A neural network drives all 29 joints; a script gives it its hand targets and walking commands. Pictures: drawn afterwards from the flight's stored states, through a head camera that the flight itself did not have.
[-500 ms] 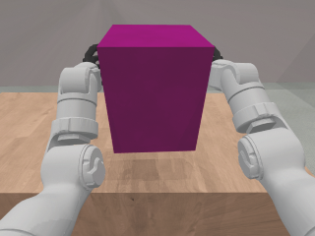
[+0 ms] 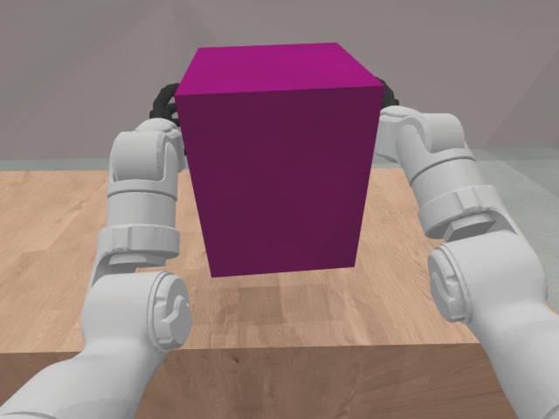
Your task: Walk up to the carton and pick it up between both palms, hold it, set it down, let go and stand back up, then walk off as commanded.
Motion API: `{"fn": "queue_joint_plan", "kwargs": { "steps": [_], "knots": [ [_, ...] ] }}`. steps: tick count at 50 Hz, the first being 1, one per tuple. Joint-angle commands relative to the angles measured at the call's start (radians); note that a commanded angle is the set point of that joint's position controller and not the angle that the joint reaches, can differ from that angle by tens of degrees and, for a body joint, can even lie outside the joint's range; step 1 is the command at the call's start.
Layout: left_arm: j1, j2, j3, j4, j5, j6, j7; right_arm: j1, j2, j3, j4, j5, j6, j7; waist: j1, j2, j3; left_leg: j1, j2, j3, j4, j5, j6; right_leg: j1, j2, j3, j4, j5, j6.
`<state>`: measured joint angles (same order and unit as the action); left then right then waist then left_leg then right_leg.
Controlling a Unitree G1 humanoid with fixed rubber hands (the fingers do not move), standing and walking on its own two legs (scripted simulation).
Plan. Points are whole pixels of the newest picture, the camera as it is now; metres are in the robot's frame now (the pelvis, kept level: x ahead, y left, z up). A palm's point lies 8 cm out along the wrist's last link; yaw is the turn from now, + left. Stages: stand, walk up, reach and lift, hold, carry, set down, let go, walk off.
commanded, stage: hold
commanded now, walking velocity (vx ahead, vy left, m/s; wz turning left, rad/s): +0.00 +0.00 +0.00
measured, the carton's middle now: (275, 156) +0.37 -0.01 +0.28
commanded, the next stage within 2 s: none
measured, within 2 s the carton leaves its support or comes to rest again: neither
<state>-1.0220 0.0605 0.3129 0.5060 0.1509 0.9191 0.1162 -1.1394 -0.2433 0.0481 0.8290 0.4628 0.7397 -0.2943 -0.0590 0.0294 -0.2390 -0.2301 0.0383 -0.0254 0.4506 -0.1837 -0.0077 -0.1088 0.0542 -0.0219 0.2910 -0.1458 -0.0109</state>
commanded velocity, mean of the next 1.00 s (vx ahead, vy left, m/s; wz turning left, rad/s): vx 0.00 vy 0.00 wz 0.00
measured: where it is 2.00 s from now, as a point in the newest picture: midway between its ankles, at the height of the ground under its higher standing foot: outside the picture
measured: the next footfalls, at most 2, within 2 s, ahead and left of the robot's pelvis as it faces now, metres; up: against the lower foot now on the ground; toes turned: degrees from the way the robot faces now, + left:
none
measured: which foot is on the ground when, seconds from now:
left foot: down 0.00-1.00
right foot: down 0.00-1.00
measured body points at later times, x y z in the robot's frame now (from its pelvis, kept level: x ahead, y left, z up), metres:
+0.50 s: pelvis -0.01 -0.01 +0.00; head -0.11 +0.00 +0.44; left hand +0.37 +0.14 +0.32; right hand +0.38 -0.15 +0.32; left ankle +0.04 +0.11 -0.74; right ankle +0.01 -0.11 -0.74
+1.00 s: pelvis -0.01 +0.00 +0.00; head -0.11 +0.01 +0.44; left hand +0.38 +0.14 +0.32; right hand +0.38 -0.15 +0.33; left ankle +0.04 +0.11 -0.74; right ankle +0.01 -0.11 -0.74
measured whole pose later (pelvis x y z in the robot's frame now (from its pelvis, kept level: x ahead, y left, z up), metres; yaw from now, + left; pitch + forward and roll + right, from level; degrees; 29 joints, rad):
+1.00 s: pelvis -0.01 +0.00 +0.00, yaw +1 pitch -2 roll -2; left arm -1.09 0.09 0.32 0.60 0.14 0.88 0.10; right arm -1.19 -0.23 0.01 0.88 0.42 0.73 -0.29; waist -0.05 0.02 -0.23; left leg -0.24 0.03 -0.04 0.44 -0.16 -0.01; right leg -0.13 0.05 -0.03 0.30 -0.14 -0.02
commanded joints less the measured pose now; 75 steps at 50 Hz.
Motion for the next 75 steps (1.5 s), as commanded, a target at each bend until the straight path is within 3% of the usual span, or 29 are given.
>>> {"fn": "queue_joint_plan", "kwargs": {
  "steps": [1, 3, 4, 6, 10, 11, 14, 16, 18, 21, 27, 29, 31, 33, 38, 41, 42, 43, 45, 49, 56, 58, 61, 65, 66, 70, 72, 74, 75],
  "knots": [
    [-1.018, -0.601, -0.286, -0.119, -0.188, -0.095, -0.178, -1.104, 0.742, 0.089, -0.38, 0.154, -0.073, 0.164, 0.02, -0.004, -0.345, 0.145, -0.043, -0.051, -0.084, 0.104, -0.023, -0.005, 0.042, 0.061, -0.049, 0.025, 0.04],
    [-0.969, -0.547, -0.226, -0.075, -0.158, -0.095, -0.18, -1.039, 0.732, 0.081, -0.3, 0.13, -0.058, 0.163, 0.032, -0.029, -0.261, 0.133, -0.042, -0.043, -0.088, 0.103, -0.014, -0.009, 0.034, 0.058, -0.055, 0.013, 0.048],
    [-0.998, -0.575, -0.275, -0.156, -0.191, -0.108, -0.183, -1.03, 0.772, 0.085, -0.346, 0.144, -0.071, 0.164, 0.015, -0.03, -0.357, 0.169, -0.049, -0.039, -0.073, 0.161, -0.02, 0.026, 0.032, 0.066, -0.043, 0.087, 0.048],
    [-1.024, -0.57, -0.285, -0.14, -0.211, -0.108, -0.181, -1.049, 0.733, 0.07, -0.342, 0.155, -0.068, 0.152, -0.007, -0.008, -0.374, 0.178, -0.047, -0.044, -0.053, 0.192, -0.034, 0.019, 0.029, 0.062, -0.045, 0.113, 0.041],
    [-0.976, -0.578, -0.256, -0.088, -0.181, -0.104, -0.188, -1.039, 0.741, 0.072, -0.314, 0.13, -0.073, 0.158, 0.004, -0.011, -0.351, 0.175, -0.045, -0.042, -0.074, 0.146, -0.024, 0.018, 0.036, 0.062, -0.047, 0.069, 0.036],
    [-0.977, -0.592, -0.277, -0.1, -0.212, -0.106, -0.187, -1.08, 0.758, 0.096, -0.393, 0.156, -0.081, 0.155, 0.013, -0.027, -0.417, 0.187, -0.049, -0.047, -0.055, 0.195, -0.022, 0.024, 0.037, 0.065, -0.043, 0.13, 0.043],
    [-0.997, -0.589, -0.289, -0.143, -0.224, -0.111, -0.187, -1.05, 0.713, 0.078, -0.371, 0.17, -0.067, 0.139, -0.019, 0.02, -0.433, 0.217, -0.053, -0.05, -0.04, 0.25, -0.037, 0.036, 0.031, 0.066, -0.038, 0.184, 0.042],
    [-1.003, -0.567, -0.268, -0.135, -0.207, -0.11, -0.19, -1.06, 0.765, 0.093, -0.373, 0.172, -0.065, 0.138, 0.005, -0.014, -0.424, 0.196, -0.065, -0.042, -0.042, 0.219, -0.022, 0.044, 0.027, 0.073, -0.041, 0.164, 0.058],
    [-0.996, -0.588, -0.277, -0.099, -0.202, -0.106, -0.196, -1.059, 0.725, 0.058, -0.343, 0.156, -0.065, 0.134, -0.023, 0.02, -0.406, 0.192, -0.062, -0.045, -0.045, 0.168, -0.03, 0.017, 0.024, 0.069, -0.047, 0.115, 0.047],
    [-1.036, -0.561, -0.252, -0.092, -0.2, -0.114, -0.191, -1.095, 0.777, 0.069, -0.347, 0.144, -0.073, 0.146, 0.013, -0.009, -0.373, 0.16, -0.065, -0.04, -0.059, 0.125, -0.011, -0.005, 0.011, 0.078, -0.058, 0.06, 0.051],
    [-1.06, -0.589, -0.31, -0.154, -0.231, -0.126, -0.181, -1.073, 0.743, 0.056, -0.354, 0.162, -0.076, 0.14, -0.026, 0.053, -0.435, 0.202, -0.059, -0.043, -0.033, 0.203, -0.035, 0.004, 0.022, 0.068, -0.04, 0.129, 0.048],
    [-1.042, -0.567, -0.267, -0.142, -0.206, -0.118, -0.178, -1.06, 0.754, 0.067, -0.337, 0.157, -0.072, 0.148, 0.003, 0.017, -0.412, 0.179, -0.061, -0.047, -0.051, 0.185, -0.028, 0.012, 0.029, 0.069, -0.045, 0.111, 0.051],
    [-0.996, -0.572, -0.25, -0.071, -0.181, -0.105, -0.185, -1.079, 0.739, 0.077, -0.334, 0.154, -0.075, 0.145, 0.004, 0.017, -0.367, 0.17, -0.067, -0.039, -0.053, 0.15, -0.021, -0.005, 0.024, 0.064, -0.051, 0.07, 0.049],
    [-0.989, -0.581, -0.283, -0.131, -0.208, -0.116, -0.188, -1.028, 0.726, 0.06, -0.35, 0.15, -0.07, 0.142, -0.025, 0.012, -0.404, 0.193, -0.063, -0.046, -0.045, 0.201, -0.033, 0.024, 0.025, 0.068, -0.037, 0.139, 0.049],
    [-0.989, -0.54, -0.211, -0.045, -0.156, -0.103, -0.198, -1.044, 0.714, 0.057, -0.266, 0.129, -0.067, 0.145, 0.001, 0.009, -0.28, 0.15, -0.055, -0.035, -0.077, 0.118, -0.025, -0.007, 0.025, 0.063, -0.061, 0.027, 0.045],
    [-1.021, -0.583, -0.264, -0.076, -0.188, -0.111, -0.193, -1.076, 0.714, 0.042, -0.305, 0.135, -0.084, 0.156, -0.012, 0.037, -0.345, 0.155, -0.044, -0.046, -0.082, 0.1, -0.028, 0.002, 0.036, 0.043, -0.036, 0.024, 0.037],
    [-1.026, -0.572, -0.258, -0.066, -0.193, -0.113, -0.187, -1.106, 0.713, 0.052, -0.309, 0.141, -0.086, 0.159, 0.004, 0.023, -0.344, 0.135, -0.046, -0.053, -0.087, 0.097, -0.022, 0.01, 0.036, 0.053, -0.041, 0.018, 0.036],
    [-1.059, -0.598, -0.3, -0.133, -0.227, -0.126, -0.183, -1.116, 0.737, 0.06, -0.358, 0.15, -0.093, 0.163, -0.014, 0.019, -0.412, 0.165, -0.037, -0.067, -0.083, 0.157, -0.026, 0.018, 0.045, 0.045, -0.029, 0.073, 0.046],
    [-1.015, -0.607, -0.289, -0.084, -0.219, -0.125, -0.177, -1.102, 0.737, 0.071, -0.361, 0.15, -0.088, 0.155, -0.008, 0.013, -0.419, 0.183, -0.051, -0.048, -0.061, 0.181, -0.024, 0.03, 0.036, 0.053, -0.042, 0.097, 0.037],
    [-1.01, -0.595, -0.3, -0.17, -0.205, -0.119, -0.162, -1.029, 0.717, 0.099, -0.32, 0.18, -0.072, 0.158, -0.01, 0.064, -0.413, 0.217, -0.048, -0.052, -0.045, 0.258, -0.051, 0.015, 0.041, 0.047, -0.03, 0.155, 0.035],
    [-1.027, -0.557, -0.254, -0.097, -0.2, -0.105, -0.179, -1.051, 0.732, 0.083, -0.326, 0.157, -0.064, 0.149, 0.007, -0.015, -0.392, 0.161, -0.057, -0.041, -0.062, 0.162, -0.022, 0.021, 0.031, 0.063, -0.049, 0.09, 0.051],
    [-1.06, -0.579, -0.296, -0.173, -0.22, -0.118, -0.174, -1.072, 0.767, 0.087, -0.36, 0.17, -0.074, 0.152, 0.007, 0.022, -0.443, 0.182, -0.057, -0.048, -0.051, 0.193, -0.031, 0.034, 0.031, 0.063, -0.035, 0.108, 0.044],
    [-1.056, -0.618, -0.347, -0.214, -0.258, -0.124, -0.16, -1.069, 0.754, 0.092, -0.414, 0.178, -0.085, 0.156, -0.024, 0.041, -0.523, 0.227, -0.05, -0.053, -0.035, 0.259, -0.05, 0.018, 0.041, 0.054, -0.03, 0.177, 0.038],
    [-1.041, -0.605, -0.34, -0.177, -0.233, -0.117, -0.161, -1.067, 0.756, 0.113, -0.404, 0.183, -0.074, 0.143, -0.023, 0.054, -0.466, 0.224, -0.057, -0.052, -0.029, 0.262, -0.052, 0.035, 0.034, 0.063, -0.036, 0.175, 0.043],
    [-1.027, -0.589, -0.303, -0.145, -0.224, -0.115, -0.164, -1.072, 0.744, 0.096, -0.394, 0.164, -0.07, 0.145, -0.009, -0.001, -0.424, 0.199, -0.055, -0.05, -0.045, 0.218, -0.036, 0.03, 0.034, 0.062, -0.045, 0.133, 0.051],
    [-0.969, -0.587, -0.254, -0.067, -0.197, -0.102, -0.176, -1.094, 0.735, 0.097, -0.38, 0.171, -0.067, 0.147, 0.005, 0.006, -0.356, 0.173, -0.061, -0.045, -0.06, 0.155, -0.025, -0.007, 0.029, 0.067, -0.053, 0.075, 0.042],
    [-1.014, -0.576, -0.25, -0.094, -0.21, -0.116, -0.182, -1.107, 0.772, 0.098, -0.383, 0.167, -0.069, 0.145, 0.021, -0.033, -0.386, 0.166, -0.065, -0.04, -0.061, 0.16, -0.011, 0.005, 0.031, 0.066, -0.051, 0.089, 0.051],
    [-0.983, -0.571, -0.248, -0.088, -0.198, -0.107, -0.182, -1.064, 0.716, 0.076, -0.347, 0.157, -0.067, 0.143, 0.0, 0.015, -0.355, 0.19, -0.06, -0.042, -0.066, 0.193, -0.032, 0.009, 0.032, 0.063, -0.053, 0.104, 0.047],
    [-0.956, -0.558, -0.231, -0.055, -0.186, -0.1, -0.189, -1.028, 0.711, 0.069, -0.303, 0.154, -0.057, 0.139, -0.004, -0.003, -0.329, 0.186, -0.058, -0.043, -0.063, 0.194, -0.027, 0.02, 0.024, 0.068, -0.055, 0.123, 0.047]
  ]
}}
